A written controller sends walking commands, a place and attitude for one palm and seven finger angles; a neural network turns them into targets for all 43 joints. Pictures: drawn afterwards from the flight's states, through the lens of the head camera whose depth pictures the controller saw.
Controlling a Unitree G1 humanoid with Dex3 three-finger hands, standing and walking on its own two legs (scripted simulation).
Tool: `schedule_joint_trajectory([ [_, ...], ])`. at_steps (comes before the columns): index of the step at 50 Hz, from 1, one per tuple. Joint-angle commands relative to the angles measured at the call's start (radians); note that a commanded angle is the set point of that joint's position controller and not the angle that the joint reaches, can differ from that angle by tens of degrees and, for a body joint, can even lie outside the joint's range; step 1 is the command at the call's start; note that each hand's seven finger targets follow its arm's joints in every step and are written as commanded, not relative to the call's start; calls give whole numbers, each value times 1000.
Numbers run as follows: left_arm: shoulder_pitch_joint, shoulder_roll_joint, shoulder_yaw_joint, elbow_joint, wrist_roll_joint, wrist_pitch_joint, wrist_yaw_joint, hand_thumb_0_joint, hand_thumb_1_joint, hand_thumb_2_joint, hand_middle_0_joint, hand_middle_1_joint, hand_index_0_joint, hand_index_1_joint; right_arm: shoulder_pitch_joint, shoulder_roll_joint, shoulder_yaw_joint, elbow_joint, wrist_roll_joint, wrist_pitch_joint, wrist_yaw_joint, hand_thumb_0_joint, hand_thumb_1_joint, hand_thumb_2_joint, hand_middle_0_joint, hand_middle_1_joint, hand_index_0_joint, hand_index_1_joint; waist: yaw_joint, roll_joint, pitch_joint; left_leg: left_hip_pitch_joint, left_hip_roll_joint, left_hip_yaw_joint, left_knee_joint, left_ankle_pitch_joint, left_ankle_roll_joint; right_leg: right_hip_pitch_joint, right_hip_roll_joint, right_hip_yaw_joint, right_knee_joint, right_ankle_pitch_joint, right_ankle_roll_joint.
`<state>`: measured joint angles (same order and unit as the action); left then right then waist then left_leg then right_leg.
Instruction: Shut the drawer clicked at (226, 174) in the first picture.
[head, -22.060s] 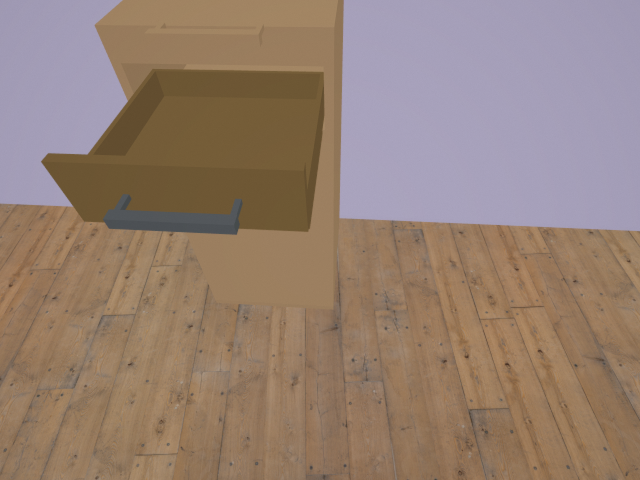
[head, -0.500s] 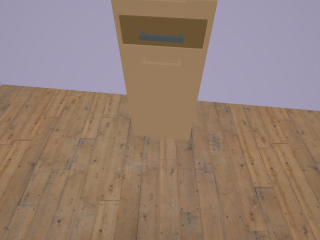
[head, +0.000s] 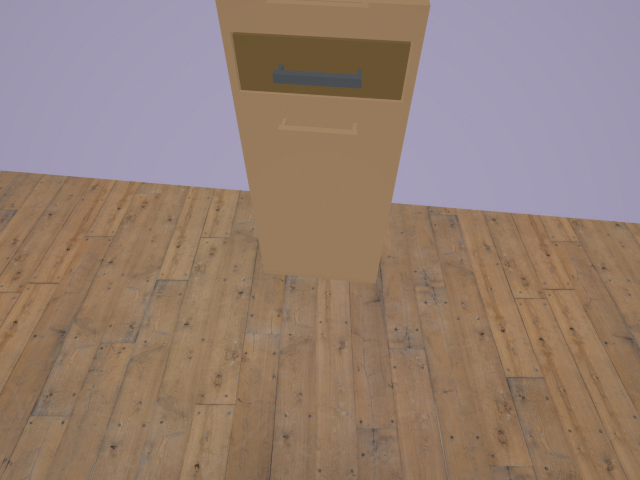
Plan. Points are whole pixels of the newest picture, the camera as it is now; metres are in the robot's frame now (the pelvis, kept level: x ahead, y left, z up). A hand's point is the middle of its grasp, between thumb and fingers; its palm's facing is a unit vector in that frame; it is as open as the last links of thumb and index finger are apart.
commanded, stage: look to check the result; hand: left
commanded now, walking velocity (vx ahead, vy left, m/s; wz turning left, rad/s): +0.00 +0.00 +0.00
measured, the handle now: (318, 74) +0.91 +0.05 +0.06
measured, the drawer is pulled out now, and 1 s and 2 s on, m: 0.00 0.00 0.00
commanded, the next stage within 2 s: stand and wait in 0.06 s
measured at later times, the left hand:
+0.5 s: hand out of the picture +0.02 +0.17 -0.17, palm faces +0.03 -0.98 -0.21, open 7.4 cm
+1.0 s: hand out of the picture +0.03 +0.18 -0.17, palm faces +0.02 -0.97 -0.23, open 7.4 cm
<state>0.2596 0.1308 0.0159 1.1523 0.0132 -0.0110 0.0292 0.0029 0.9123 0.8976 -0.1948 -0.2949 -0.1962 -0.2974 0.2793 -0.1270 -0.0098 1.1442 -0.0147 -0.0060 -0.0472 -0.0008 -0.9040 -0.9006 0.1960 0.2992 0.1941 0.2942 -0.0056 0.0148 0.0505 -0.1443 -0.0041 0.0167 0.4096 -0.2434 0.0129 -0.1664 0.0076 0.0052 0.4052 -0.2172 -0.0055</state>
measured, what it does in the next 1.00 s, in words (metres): stands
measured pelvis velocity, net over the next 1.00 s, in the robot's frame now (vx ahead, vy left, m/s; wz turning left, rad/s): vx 0.00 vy -0.01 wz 0.00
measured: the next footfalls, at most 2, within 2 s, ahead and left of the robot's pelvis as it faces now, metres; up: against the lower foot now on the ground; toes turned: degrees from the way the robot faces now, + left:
none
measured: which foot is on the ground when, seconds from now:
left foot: down 0.00-1.00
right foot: down 0.00-1.00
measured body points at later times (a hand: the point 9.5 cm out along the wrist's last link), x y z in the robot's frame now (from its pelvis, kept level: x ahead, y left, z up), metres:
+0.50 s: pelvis +0.00 -0.01 +0.00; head +0.02 -0.01 +0.45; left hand +0.02 +0.22 -0.16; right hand +0.00 -0.23 -0.16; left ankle -0.01 +0.11 -0.74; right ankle +0.00 -0.12 -0.74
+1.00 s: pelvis +0.00 -0.01 +0.00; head +0.01 -0.02 +0.45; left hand +0.03 +0.23 -0.15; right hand +0.01 -0.25 -0.16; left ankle -0.01 +0.11 -0.74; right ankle +0.00 -0.12 -0.74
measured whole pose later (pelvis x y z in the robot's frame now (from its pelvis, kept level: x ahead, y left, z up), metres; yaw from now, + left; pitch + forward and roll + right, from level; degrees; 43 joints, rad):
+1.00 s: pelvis +0.00 -0.01 +0.00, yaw +0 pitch -2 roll +0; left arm 0.20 0.19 0.03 1.14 0.01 -0.02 0.02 0.00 0.91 0.90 -0.20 -0.30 -0.20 -0.30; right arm 0.23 -0.19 -0.01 1.14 -0.02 -0.01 -0.04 0.00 -0.90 -0.90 0.20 0.30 0.20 0.29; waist -0.01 0.02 0.05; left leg -0.12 0.02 0.01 0.37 -0.23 -0.01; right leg -0.14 0.03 0.00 0.37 -0.20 -0.03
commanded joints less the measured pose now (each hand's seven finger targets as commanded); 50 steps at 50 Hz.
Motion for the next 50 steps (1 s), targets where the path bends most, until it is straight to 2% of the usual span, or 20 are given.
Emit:
schedule_joint_trajectory([
  [1,57,113,20,-23,-5,-8,9,0,900,900,-200,-300,-200,-300,77,-98,-20,-18,3,-7,-1,0,-900,-900,200,300,200,300,-5,-8,30,-19,98,-82,-70,145,24,-34,-89,75,-77,97,-35],
  [4,55,116,21,-24,-6,-10,9,0,900,900,-200,-300,-200,-300,76,-103,-20,-19,3,-8,-2,0,-900,-900,200,300,200,300,-4,-16,12,-11,99,-81,-66,153,23,-22,-91,73,-78,111,-36],
  [14,35,129,24,-26,-5,-9,6,0,900,900,-200,-300,-200,-300,59,-121,-21,-21,2,-8,-2,0,-900,-900,200,300,200,300,-4,4,26,-12,103,-82,-77,147,21,-25,-89,74,-83,100,-38],
  [22,20,152,29,-36,-5,-14,6,0,900,900,-200,-300,-200,-300,49,-142,-24,-25,3,-11,-2,0,-900,-900,200,300,200,300,-4,-11,-1,6,107,-81,-71,192,20,-6,-93,74,-77,159,-40],
  [29,5,162,29,-37,-5,-13,4,0,900,900,-200,-300,-200,-300,35,-145,-24,-24,2,-8,0,0,-900,-900,200,300,200,300,-6,-10,23,-4,105,-78,-81,153,17,-15,-94,83,-94,127,-41],
  [37,-4,179,33,-43,-5,-18,3,0,900,900,-200,-300,-200,-300,16,-170,-28,-31,2,-11,-1,0,-900,-900,200,300,200,300,-5,-8,-11,21,108,-78,-74,186,16,1,-96,84,-91,173,-43],
  [50,-33,202,36,-46,-5,-17,-1,0,900,900,-200,-300,-200,-300,1,-190,-26,-30,0,-9,3,0,-900,-900,200,300,200,300,-6,-3,14,3,110,-82,-94,144,13,-3,-96,91,-114,115,-43],
])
